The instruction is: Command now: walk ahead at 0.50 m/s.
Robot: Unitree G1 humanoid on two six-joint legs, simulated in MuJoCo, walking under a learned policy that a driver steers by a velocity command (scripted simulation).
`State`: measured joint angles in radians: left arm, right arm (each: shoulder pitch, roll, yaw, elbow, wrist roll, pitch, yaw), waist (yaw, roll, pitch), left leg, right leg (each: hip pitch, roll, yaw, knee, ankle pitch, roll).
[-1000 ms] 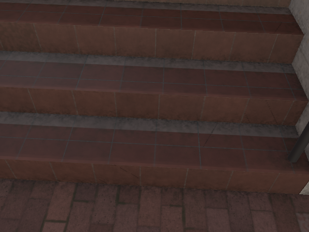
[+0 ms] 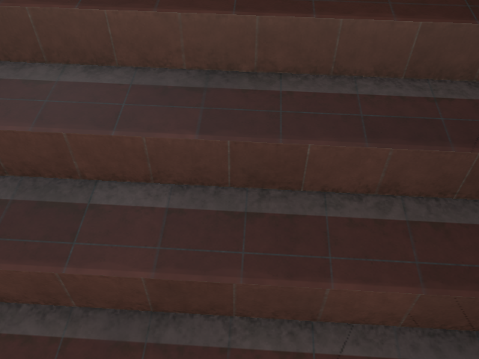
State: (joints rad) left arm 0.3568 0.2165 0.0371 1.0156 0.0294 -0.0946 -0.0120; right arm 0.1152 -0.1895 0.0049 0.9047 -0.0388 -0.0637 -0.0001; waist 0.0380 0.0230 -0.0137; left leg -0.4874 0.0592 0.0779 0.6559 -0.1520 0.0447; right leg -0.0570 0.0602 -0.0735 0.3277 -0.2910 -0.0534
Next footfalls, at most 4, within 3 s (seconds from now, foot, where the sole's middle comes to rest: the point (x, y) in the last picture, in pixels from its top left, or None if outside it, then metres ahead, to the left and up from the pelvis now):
0.04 left None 0.13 0.10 -0.78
0.52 right None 0.41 -0.13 -0.61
1.06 left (259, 235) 0.69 0.01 -0.44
1.48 right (357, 114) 0.96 -0.23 -0.27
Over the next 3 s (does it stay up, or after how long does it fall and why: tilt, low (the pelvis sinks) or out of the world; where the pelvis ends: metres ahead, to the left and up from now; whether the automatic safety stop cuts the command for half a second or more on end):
stays up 1.44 -0.16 0.82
